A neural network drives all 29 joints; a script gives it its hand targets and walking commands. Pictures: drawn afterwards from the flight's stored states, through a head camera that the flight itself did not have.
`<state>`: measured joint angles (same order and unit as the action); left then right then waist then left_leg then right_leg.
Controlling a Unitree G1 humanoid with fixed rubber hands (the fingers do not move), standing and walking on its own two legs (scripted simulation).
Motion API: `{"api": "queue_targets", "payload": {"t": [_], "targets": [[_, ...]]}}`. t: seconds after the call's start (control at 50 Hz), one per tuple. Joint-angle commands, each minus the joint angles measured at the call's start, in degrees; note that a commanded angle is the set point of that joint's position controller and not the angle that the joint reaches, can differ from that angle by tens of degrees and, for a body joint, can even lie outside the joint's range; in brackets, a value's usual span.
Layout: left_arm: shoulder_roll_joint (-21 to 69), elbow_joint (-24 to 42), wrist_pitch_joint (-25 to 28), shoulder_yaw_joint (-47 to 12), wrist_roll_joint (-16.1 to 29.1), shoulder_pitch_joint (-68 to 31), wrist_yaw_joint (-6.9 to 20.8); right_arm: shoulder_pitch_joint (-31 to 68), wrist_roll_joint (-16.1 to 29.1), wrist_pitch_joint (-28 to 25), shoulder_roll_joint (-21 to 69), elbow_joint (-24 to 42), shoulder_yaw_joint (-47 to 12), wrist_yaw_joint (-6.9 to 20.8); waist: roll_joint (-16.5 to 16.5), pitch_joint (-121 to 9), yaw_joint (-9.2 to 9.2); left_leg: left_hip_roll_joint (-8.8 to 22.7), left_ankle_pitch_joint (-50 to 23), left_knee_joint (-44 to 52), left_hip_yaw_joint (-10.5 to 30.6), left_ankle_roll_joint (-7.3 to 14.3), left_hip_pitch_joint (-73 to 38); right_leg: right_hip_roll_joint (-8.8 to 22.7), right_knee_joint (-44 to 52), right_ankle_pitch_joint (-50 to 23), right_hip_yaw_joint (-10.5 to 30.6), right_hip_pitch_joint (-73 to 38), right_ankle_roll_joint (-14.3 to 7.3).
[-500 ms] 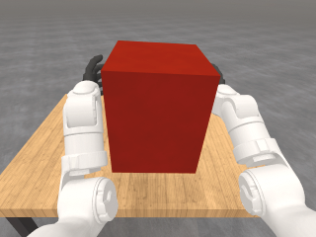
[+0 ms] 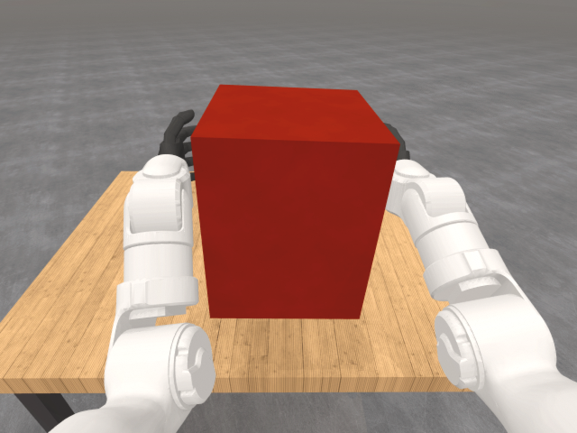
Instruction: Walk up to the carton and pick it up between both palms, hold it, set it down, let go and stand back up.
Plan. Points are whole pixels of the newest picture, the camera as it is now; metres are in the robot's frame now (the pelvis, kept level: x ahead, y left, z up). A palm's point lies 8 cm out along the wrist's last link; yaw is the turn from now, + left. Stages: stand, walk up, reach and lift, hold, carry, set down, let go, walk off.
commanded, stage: hold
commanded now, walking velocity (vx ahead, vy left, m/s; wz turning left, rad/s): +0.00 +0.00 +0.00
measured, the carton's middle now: (287, 198) +0.37 +0.01 +0.21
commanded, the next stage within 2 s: set down in 0.86 s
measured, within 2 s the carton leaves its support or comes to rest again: neither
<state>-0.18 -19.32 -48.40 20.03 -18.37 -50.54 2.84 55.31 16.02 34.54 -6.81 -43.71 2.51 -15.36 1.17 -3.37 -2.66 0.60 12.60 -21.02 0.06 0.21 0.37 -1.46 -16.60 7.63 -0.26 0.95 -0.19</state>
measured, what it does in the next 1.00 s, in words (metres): stands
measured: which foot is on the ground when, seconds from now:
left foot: down 0.00-1.00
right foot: down 0.00-1.00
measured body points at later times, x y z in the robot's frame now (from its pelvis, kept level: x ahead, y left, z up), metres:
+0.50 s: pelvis +0.01 +0.00 +0.00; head -0.07 +0.02 +0.44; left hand +0.38 +0.16 +0.29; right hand +0.39 -0.13 +0.27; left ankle +0.00 +0.11 -0.75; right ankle +0.03 -0.12 -0.75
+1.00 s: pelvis +0.01 +0.00 +0.00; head -0.10 +0.02 +0.44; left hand +0.37 +0.16 +0.32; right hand +0.38 -0.13 +0.30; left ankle +0.00 +0.11 -0.75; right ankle +0.03 -0.12 -0.75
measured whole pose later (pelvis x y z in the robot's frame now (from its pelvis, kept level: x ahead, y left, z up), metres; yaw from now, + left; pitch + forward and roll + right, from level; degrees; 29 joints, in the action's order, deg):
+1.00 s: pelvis +0.01 +0.00 +0.00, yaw +0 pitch -7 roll -1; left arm -0.3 -13.3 -47.0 20.0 -11.6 -50.1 -1.9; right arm 54.6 17.2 30.6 -6.7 -39.1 2.5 -16.1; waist 1.0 -8.3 -2.7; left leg 0.6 13.3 -21.0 0.1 0.2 0.6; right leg -1.5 -16.9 8.5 -0.3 1.3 -0.4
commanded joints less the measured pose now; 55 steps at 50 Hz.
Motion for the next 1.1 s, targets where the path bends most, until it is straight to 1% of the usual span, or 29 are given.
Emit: {"api": "queue_targets", "payload": {"t": [0.0,0.06,0.1,0.14,0.2,0.24,0.28,0.3,0.34,0.36,0.4,0.42,0.46,0.48,0.52,0.58,0.62,0.66,0.7,0.72,0.74,0.78,0.82,0.84,0.86,0.92,0.98,1.04,1.08], "targets": [[40.19,13.49,6.39,-34.73,20.21,-50.44,1.69,60.99,13.39,-7.9,44.48,37.59,-19.93,7.06,-3.86,-36.95,-2.9,-2.92,-24.48,-2.08,2.04,-3.34,0.13,-5.09,-2.64,-19.6,-1.23,-11.13,1.79],[36.46,8.0,4.02,-29.76,14.46,-43.46,2.66,55.09,12.85,-5.89,42.24,30.13,-18.26,5.98,-4.47,-26.56,-2.59,-3.25,-22.68,-1.04,1.56,-2.48,2.78,-4.38,-1.06,-19.78,-1.18,-12.43,2.3],[33.92,1.12,1.42,-23.57,8.65,-36.91,4.55,50.2,11.96,-3.7,39.49,21.93,-17.12,5.39,-2.44,-14.81,-2.2,-3.07,-18.5,1.55,1.96,-1.97,4.76,-3.36,0.1,-18.0,-0.62,-12.2,2.75],[32.14,1.62,-0.23,-22.21,6.41,-36.38,7.24,48.58,11.24,-2.18,36.34,18.01,-16.1,5.27,-3.92,-11.47,-2.41,-2.68,-18.53,2.59,1.47,-3.19,6.42,-3.33,-0.23,-16.74,-0.53,-13.56,2.06],[29.14,-1.85,-1.8,-18.46,4.14,-37.28,10.52,49.67,9.84,-0.36,33.7,13.19,-12.93,5.65,-2.62,-4.51,-2.53,-2.22,-11.35,4.88,0.67,-2.66,9.79,-2.36,0.73,-10.58,0.84,-12.52,1.31],[30.79,1.72,-1.87,-21.18,5.77,-38.1,10.96,50.49,10.81,-0.68,34.53,17.12,-13.33,5.59,-4.34,-8.34,-3.43,-2.71,-14.73,4.26,0.75,-3.47,9.03,-2.85,-0.02,-13.66,0.35,-13.73,1.7],[37.1,8.17,-0.71,-28.17,10.61,-39.71,9.25,55.91,13.45,-3.17,35.59,29.39,-16.22,5.5,-6.26,-19.77,-5.47,-2.05,-26.39,0.66,1.76,-5.07,4.8,-4.58,-2.16,-20.87,-0.71,-16.81,1.52],[36.64,11.04,0.17,-28.44,11.7,-41.39,8.32,56.36,14.74,-3.15,36.54,32.77,-17.36,5.17,-5.73,-24.01,-5.02,-2.26,-27.32,-0.65,1.6,-4.79,3.3,-4.96,-1.81,-20.96,-0.55,-17.12,1.68],[37.27,16.81,1.44,-32.26,14.58,-45.86,6.24,55.92,15.05,-4.01,38.59,34.4,-17.85,5.36,-8.58,-29.62,-5.26,-2.44,-29.51,-2.03,2.19,-5.35,0.84,-4.67,-2.64,-20.94,-1.01,-15.21,1.98],[37.74,22.55,2.28,-34.66,16.19,-47.58,4.98,56.36,16.67,-4.75,39.69,39.48,-19.72,5.4,-9.7,-34.96,-4.95,-2.77,-34.36,-3.29,2.04,-5.79,-1.87,-5.36,-3.42,-23.52,-1.7,-15.94,2.44],[39.57,23.29,2.49,-37.03,19.26,-46.24,3.39,59.46,17.5,-5.61,40.61,47.97,-21.89,5.09,-7.44,-41.28,-4.34,-2.72,-36.74,-5.0,2.75,-5.44,-4.13,-5.77,-3.67,-24.84,-2.23,-14.39,2.47],[40.59,22.87,2.55,-38.76,20.46,-46.27,2.75,61.49,17.48,-5.96,40.08,50.62,-21.98,5.1,-8.48,-42.02,-4.69,-2.76,-36.85,-5.12,3.11,-5.54,-4.4,-5.85,-3.67,-24.39,-2.25,-13.49,2.24],[37.36,15.61,1.73,-33.88,17.39,-42.81,2.58,54.06,14.51,-3.69,39.47,39.91,-19.8,4.74,-5.6,-30.89,-3.93,-2.61,-29.81,-2.49,2.56,-4.43,-0.7,-5.58,-1.71,-22.46,-1.34,-12.44,2.12],[35.86,8.32,0.74,-30.49,14.2,-39.27,3.29,51.77,12.82,-2.83,38.29,33.93,-18.3,4.8,-4.82,-23.25,-3.69,-2.56,-23.3,-0.5,2.23,-3.89,2.26,-5.23,-0.72,-17.56,-1.53,-10.8,2.21],[32.46,1.99,-1.41,-23.78,7.9,-35.2,6.08,47.53,9.68,-0.77,35.13,21.89,-14.99,5.14,-3.78,-13.67,-2.99,-2.21,-13.38,3.83,1.61,-3.22,7.35,-3.93,0.44,-11.59,-1.18,-12.36,1.27],[25.66,-4.99,-2.78,-16.58,3.95,-33.75,10.34,48.86,6.46,0.93,35.0,15.06,-13.47,5.29,3.36,-3.89,-1.27,-2.69,-2.67,7.42,0.69,-0.33,11.51,-2.09,2.2,-3.0,0.08,-11.54,1.86],[24.49,-6.98,-3.28,-14.32,3.1,-34.66,12.55,50.53,5.98,0.95,35.02,15.29,-12.95,5.89,4.19,-0.85,-0.58,-2.81,2.13,8.82,0.23,0.75,12.81,-1.34,2.78,1.47,0.28,-9.58,1.99],[26.35,-4.26,-1.9,-15.59,4.11,-39.11,12.38,52.37,6.22,-0.12,36.15,15.86,-12.16,6.66,2.32,-3.47,-1.21,-2.6,2.27,8.74,-0.2,0.4,14.39,-1.5,2.15,2.41,0.34,-9.75,1.27],[29.06,-2.52,0.23,-16.93,7.09,-45.57,11.22,58.7,6.79,-1.62,39.19,19.58,-12.48,7.53,3.15,-8.01,-0.47,-2.84,3.32,8.12,-0.07,0.75,14.6,-1.99,1.23,3.52,-0.18,-8.61,1.61],[31.9,-0.22,1.83,-19.86,10.21,-48.96,9.95,62.27,7.4,-3.46,39.97,23.88,-12.28,8.05,2.14,-12.28,-1.4,-2.62,3.6,7.83,0.21,0.42,15.74,-2.43,0.65,2.63,-0.28,-9.84,1.35],[33.71,3.68,3.4,-22.08,12.52,-50.63,8.25,62.11,8.86,-4.63,42.33,27.43,-14.39,8.36,0.5,-19.89,-0.91,-3.17,-0.49,6.09,0.17,0.18,13.14,-2.45,-0.68,-1.37,-0.82,-10.66,1.65],[38.87,13.08,5.79,-31.63,19.02,-56.66,4.96,67.17,11.27,-7.39,44.06,36.24,-16.79,8.44,-3.06,-34.15,-2.73,-3.01,-9.59,2.63,0.78,-1.73,7.41,-3.87,-2.13,-9.15,-1.09,-11.54,1.18],[39.25,17.71,7.35,-34.63,21.61,-58.8,2.65,61.66,11.95,-7.5,45.27,35.58,-18.35,7.99,-5.37,-39.33,-3.7,-2.94,-15.71,0.24,1.51,-2.98,2.68,-4.42,-2.62,-12.14,-1.03,-9.72,0.97],[39.22,17.62,7.16,-34.89,21.38,-57.48,1.82,62.41,12.5,-7.81,44.71,37.35,-19.19,8.02,-5.99,-39.98,-2.97,-2.67,-19.76,-0.94,1.61,-3.47,0.95,-5.06,-2.81,-13.73,-1.74,-8.7,1.06],[40.72,29.28,7.4,-40.83,26.23,-56.09,0.32,56.74,14.73,-7.74,45.88,38.42,-24.03,8.95,-9.69,-39.88,-2.77,-1.92,-30.1,-3.97,3.03,-5.33,-5.06,-5.14,-2.11,-14.39,-1.87,-5.43,0.61],[35.21,11.23,5.69,-32.65,20.75,-49.78,1.29,53.61,9.85,-7.35,41.51,27.74,-17.11,8.34,-5.66,-28.69,-3.09,-2.32,-22.63,-2.03,1.5,-3.84,-1.71,-4.15,0.86,-12.23,-1.84,-5.89,1.27],[26.5,-3.89,2.62,-16.92,6.98,-36.81,6.43,45.9,3.18,-5.66,32.22,12.88,-9.09,7.02,0.03,-7.46,-4.35,-2.4,-9.79,4.44,0.55,-1.28,5.79,-2.31,3.18,-8.94,-1.71,-11.34,1.54],[21.73,-4.2,0.16,-11.39,0.58,-33.46,12.88,41.36,2.1,-3.9,26.61,8.67,-8.56,7.16,-1.98,4.31,-3.58,-1.76,1.86,9.45,0.12,-1.06,11.35,-0.48,4.15,0.49,-0.03,-10.56,0.41],[23.68,-4.63,1.02,-10.78,0.09,-38.32,15.18,44.62,0.29,-5.85,28.79,9.31,-7.06,8.05,-0.03,3.42,-3.11,-1.5,5.56,10.35,-0.09,-0.51,12.86,-0.45,3.48,3.88,-0.79,-10.41,0.49]]}}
